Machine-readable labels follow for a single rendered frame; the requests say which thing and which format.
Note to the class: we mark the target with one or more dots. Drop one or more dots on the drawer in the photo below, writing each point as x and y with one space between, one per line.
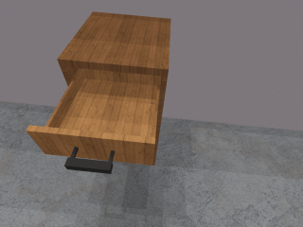
102 111

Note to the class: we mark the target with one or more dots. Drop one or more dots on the handle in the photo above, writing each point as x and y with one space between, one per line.
89 165

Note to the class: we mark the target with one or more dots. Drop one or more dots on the cabinet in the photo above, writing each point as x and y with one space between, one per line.
121 43

